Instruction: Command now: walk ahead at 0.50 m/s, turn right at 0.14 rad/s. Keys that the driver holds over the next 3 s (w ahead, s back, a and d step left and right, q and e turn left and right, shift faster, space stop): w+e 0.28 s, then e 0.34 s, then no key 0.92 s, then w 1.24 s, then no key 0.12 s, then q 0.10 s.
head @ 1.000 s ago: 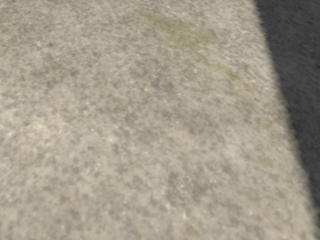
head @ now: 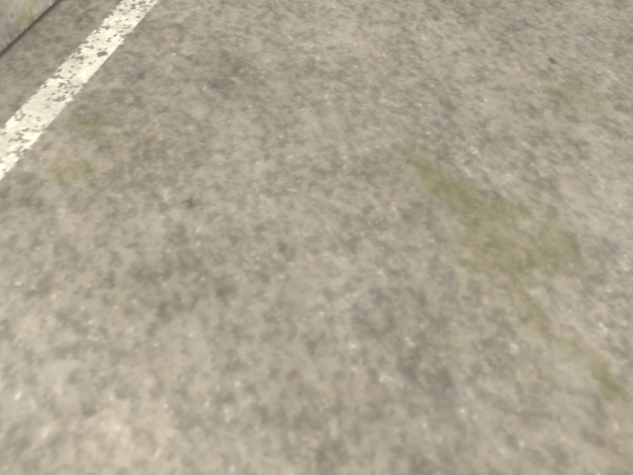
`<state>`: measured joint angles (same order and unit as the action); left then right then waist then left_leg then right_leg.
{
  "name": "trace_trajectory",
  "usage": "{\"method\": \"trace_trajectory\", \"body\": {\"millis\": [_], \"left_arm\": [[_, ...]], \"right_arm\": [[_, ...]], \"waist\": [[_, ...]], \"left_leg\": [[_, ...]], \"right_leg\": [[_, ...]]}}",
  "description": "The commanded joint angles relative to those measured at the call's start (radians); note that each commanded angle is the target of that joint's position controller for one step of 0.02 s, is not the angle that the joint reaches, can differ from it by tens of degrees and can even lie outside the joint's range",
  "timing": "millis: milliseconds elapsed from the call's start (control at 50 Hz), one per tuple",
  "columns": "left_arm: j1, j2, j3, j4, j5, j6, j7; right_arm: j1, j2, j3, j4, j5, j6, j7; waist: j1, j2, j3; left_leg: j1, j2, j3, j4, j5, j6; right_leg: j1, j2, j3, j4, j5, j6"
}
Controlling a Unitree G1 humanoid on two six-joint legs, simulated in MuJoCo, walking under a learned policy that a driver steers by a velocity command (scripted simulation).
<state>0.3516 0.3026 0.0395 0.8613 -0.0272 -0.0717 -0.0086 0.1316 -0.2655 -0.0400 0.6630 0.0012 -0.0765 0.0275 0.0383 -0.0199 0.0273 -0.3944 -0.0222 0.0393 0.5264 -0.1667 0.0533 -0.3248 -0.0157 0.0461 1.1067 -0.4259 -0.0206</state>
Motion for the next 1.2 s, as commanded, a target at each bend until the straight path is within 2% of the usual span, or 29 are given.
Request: {"method": "trace_trajectory", "body": {"millis": [20, 60, 100, 160, 220, 300, 360, 400, 420, 440, 460, 480, 500, 520, 540, 560, 600, 660, 700, 800, 840, 860, 880, 900, 920, 940, 1000, 1040, 1200], "left_arm": [[-0.051, 0.110, 0.033, -0.092, 0.003, -0.013, 0.002], [-0.013, 0.069, 0.028, -0.073, 0.000, 0.014, 0.006], [-0.046, 0.057, 0.029, -0.084, 0.002, 0.027, 0.011], [-0.110, 0.049, 0.031, -0.103, 0.007, 0.024, 0.005], [-0.204, 0.029, 0.022, -0.130, 0.010, 0.016, -0.013], [-0.328, 0.012, 0.012, -0.194, 0.012, 0.014, -0.037], [-0.318, 0.036, 0.026, -0.232, 0.022, 0.012, -0.060], [-0.152, 0.094, 0.058, -0.203, 0.020, 0.012, -0.063], [-0.023, 0.147, 0.085, -0.174, 0.023, 0.012, -0.048], [0.041, 0.242, 0.105, -0.168, 0.025, 0.022, -0.020], [-0.019, 0.300, 0.103, -0.219, 0.042, 0.020, -0.017], [-0.017, 0.223, 0.091, -0.242, 0.037, 0.030, -0.019], [-0.078, 0.178, 0.078, -0.249, 0.027, 0.031, -0.018], [-0.128, 0.148, 0.072, -0.247, 0.012, 0.035, -0.015], [-0.165, 0.125, 0.065, -0.254, 0.008, 0.042, -0.007], [-0.184, 0.128, 0.065, -0.262, 0.022, 0.048, -0.004], [-0.210, 0.144, 0.072, -0.269, 0.035, 0.051, 0.000], [-0.206, 0.152, 0.074, -0.263, 0.030, 0.059, 0.017], [-0.213, 0.142, 0.069, -0.260, 0.026, 0.071, 0.027], [-0.207, 0.120, 0.052, -0.243, 0.038, 0.090, 0.027], [-0.212, 0.098, 0.039, -0.235, 0.035, 0.092, 0.022], [-0.211, 0.075, 0.028, -0.229, 0.030, 0.092, 0.022], [-0.162, 0.043, 0.017, -0.217, 0.037, 0.087, 0.022], [-0.077, 0.024, 0.013, -0.209, 0.055, 0.079, 0.020], [-0.108, 0.047, 0.020, -0.224, 0.047, 0.074, 0.022], [-0.135, 0.084, 0.028, -0.217, 0.049, 0.074, 0.025], [-0.189, 0.059, 0.027, -0.207, 0.054, 0.103, 0.023], [-0.186, 0.058, 0.026, -0.195, 0.047, 0.109, 0.017], [-0.183, 0.039, 0.028, -0.146, 0.039, 0.086, 0.024]], "right_arm": [[0.106, -0.102, -0.033, -0.007, -0.014, -0.015, -0.002], [0.085, -0.097, -0.037, 0.011, -0.012, -0.033, 0.001], [0.092, -0.113, -0.045, 0.035, -0.017, -0.044, -0.004], [0.112, -0.127, -0.050, 0.065, -0.020, -0.044, -0.017], [0.125, -0.145, -0.052, 0.084, -0.014, -0.038, -0.027], [0.185, -0.168, -0.059, 0.127, -0.002, -0.012, -0.036], [0.175, -0.197, -0.067, 0.129, 0.009, 0.024, -0.055], [0.145, -0.215, -0.072, 0.113, 0.015, 0.043, -0.072], [0.129, -0.205, -0.066, 0.102, 0.019, 0.043, -0.076], [0.182, -0.130, -0.040, 0.076, -0.023, 0.030, -0.069], [0.299, -0.060, -0.008, 0.046, -0.032, 0.007, -0.046], [0.216, -0.169, -0.032, 0.062, -0.007, -0.007, -0.032], [0.122, -0.172, -0.033, 0.025, 0.020, -0.007, -0.032], [0.097, -0.156, -0.032, 0.030, 0.008, 0.000, -0.046], [0.092, -0.166, -0.039, 0.030, -0.006, 0.016, -0.058], [0.107, -0.167, -0.043, 0.028, -0.007, 0.033, -0.060], [0.145, -0.137, -0.038, 0.033, -0.012, 0.050, -0.066], [0.135, -0.118, -0.031, 0.037, -0.017, 0.059, -0.075], [0.106, -0.114, -0.029, 0.033, -0.012, 0.065, -0.073], [0.028, -0.116, -0.028, 0.005, -0.004, 0.064, -0.061], [0.041, -0.105, -0.027, 0.006, -0.006, 0.050, -0.051], [0.067, -0.093, -0.025, 0.014, -0.010, 0.042, -0.045], [0.072, -0.126, -0.029, 0.009, -0.027, 0.035, -0.044], [0.053, -0.211, -0.043, -0.010, -0.041, 0.037, -0.050], [0.028, -0.159, -0.032, 0.011, -0.051, 0.040, -0.047], [-0.007, -0.109, -0.017, -0.002, -0.040, 0.038, -0.043], [0.012, -0.119, -0.019, 0.016, -0.017, 0.032, -0.037], [0.029, -0.112, -0.014, 0.019, -0.022, 0.032, -0.035], [0.040, -0.087, -0.009, 0.028, -0.014, 0.039, -0.038]], "waist": [[-0.054, 0.109, -0.063], [-0.026, 0.119, -0.046], [-0.022, 0.097, -0.016], [-0.036, 0.074, 0.001], [-0.072, 0.064, 0.027], [-0.116, 0.044, 0.077], [-0.085, 0.091, 0.025], [0.002, 0.119, -0.080], [0.077, 0.082, -0.146], [0.058, -0.113, -0.254], [-0.034, -0.255, -0.448], [0.056, -0.059, -0.518], [0.044, -0.037, -0.376], [0.006, 0.047, -0.241], [-0.021, 0.033, -0.180], [-0.052, -0.006, -0.151], [-0.080, -0.040, -0.147], [-0.074, -0.052, -0.193], [-0.060, -0.068, -0.205], [-0.019, -0.119, -0.147], [-0.036, -0.117, -0.138], [-0.060, -0.107, -0.130], [-0.046, -0.058, -0.128], [0.028, 0.149, -0.139], [0.031, 0.273, -0.117], [0.017, 0.226, -0.104], [-0.012, 0.184, -0.094], [-0.027, 0.122, -0.052], [-0.047, 0.007, -0.077]], "left_leg": [[0.317, 0.281, -0.340, -0.312, 0.008, 0.167], [0.233, 0.263, -0.245, -0.367, 0.080, 0.167], [0.217, 0.265, -0.170, -0.398, 0.151, 0.168], [0.259, 0.249, -0.064, -0.408, 0.233, 0.147], [0.273, 0.230, 0.030, -0.422, 0.247, 0.117], [0.403, 0.269, 0.085, -0.374, 0.350, 0.104], [0.476, 0.277, 0.124, -0.208, 0.742, 0.067], [0.463, 0.252, 0.140, 0.030, 0.924, 0.030], [0.368, 0.203, 0.158, 0.242, 0.811, -0.016], [0.093, 0.118, 0.155, 0.570, 0.175, -0.076], [-0.240, -0.071, -0.007, 0.928, -0.557, -0.131], [-0.257, -0.003, -0.169, 0.953, -0.494, -0.111], [-0.299, 0.034, -0.150, 0.895, -0.414, -0.092], [-0.305, 0.070, -0.128, 0.805, -0.351, -0.097], [-0.265, 0.090, -0.126, 0.738, -0.309, -0.105], [-0.191, 0.092, -0.125, 0.704, -0.284, -0.109], [-0.128, 0.073, -0.106, 0.620, -0.258, -0.129], [-0.118, 0.062, -0.104, 0.495, -0.179, -0.153], [-0.091, 0.066, -0.106, 0.421, -0.106, -0.157], [-0.018, 0.060, -0.100, 0.238, -0.105, -0.136], [0.056, 0.050, -0.084, 0.087, -0.079, -0.110], [0.139, 0.048, -0.074, -0.062, 0.031, -0.089], [0.219, 0.123, -0.148, -0.129, 0.158, -0.057], [0.270, 0.289, -0.306, -0.132, 0.381, 0.025], [0.170, 0.353, -0.403, -0.169, 0.323, 0.141], [0.140, 0.314, -0.378, -0.175, 0.249, 0.142], [0.118, 0.186, -0.242, -0.143, 0.054, 0.024], [0.089, 0.128, -0.173, -0.137, -0.064, -0.020], [0.186, 0.086, -0.113, -0.049, 0.078, -0.020]], "right_leg": [[-0.343, -0.114, 0.050, 0.057, 0.113, -0.001], [-0.283, -0.117, 0.054, 0.029, 0.160, 0.015], [-0.325, -0.114, 0.075, -0.018, 0.233, 0.028], [-0.374, -0.100, 0.088, -0.163, 0.400, 0.034], [-0.336, -0.087, 0.024, -0.335, 0.535, 0.026], [-0.380, -0.073, -0.028, -0.469, 0.510, -0.001], [-0.299, -0.009, -0.108, -0.508, 0.384, -0.031], [-0.094, 0.064, -0.143, -0.534, 0.338, -0.070], [0.110, 0.078, -0.114, -0.635, 0.480, -0.107], [0.417, -0.124, 0.151, -0.578, 0.902, -0.186], [0.719, -0.396, 0.651, -0.597, 1.112, -0.446], [0.677, -0.347, 0.562, -0.639, 1.016, -0.409], [0.554, -0.292, 0.423, -0.658, 0.923, -0.358], [0.390, -0.234, 0.341, -0.693, 0.836, -0.304], [0.259, -0.206, 0.305, -0.726, 0.777, -0.284], [0.146, -0.180, 0.288, -0.759, 0.744, -0.277], [0.042, -0.150, 0.250, -0.775, 0.782, -0.278], [0.041, -0.138, 0.221, -0.752, 0.791, -0.261], [0.030, -0.121, 0.214, -0.751, 0.651, -0.234], [0.015, -0.126, 0.271, -0.738, 0.376, -0.209], [0.030, -0.125, 0.290, -0.682, 0.405, -0.189], [0.015, -0.102, 0.283, -0.652, 0.395, -0.156], [-0.013, -0.055, 0.264, -0.608, 0.310, -0.096], [-0.069, 0.060, 0.152, -0.473, 0.057, -0.034], [-0.063, 0.072, 0.072, -0.468, -0.028, 0.007], [-0.005, 0.037, 0.070, -0.482, 0.020, 0.027], [0.103, 0.020, 0.079, -0.603, 0.231, 0.029], [0.104, 0.016, 0.087, -0.614, 0.247, -0.001], [0.092, -0.002, 0.105, -0.628, 0.357, -0.004]]}}
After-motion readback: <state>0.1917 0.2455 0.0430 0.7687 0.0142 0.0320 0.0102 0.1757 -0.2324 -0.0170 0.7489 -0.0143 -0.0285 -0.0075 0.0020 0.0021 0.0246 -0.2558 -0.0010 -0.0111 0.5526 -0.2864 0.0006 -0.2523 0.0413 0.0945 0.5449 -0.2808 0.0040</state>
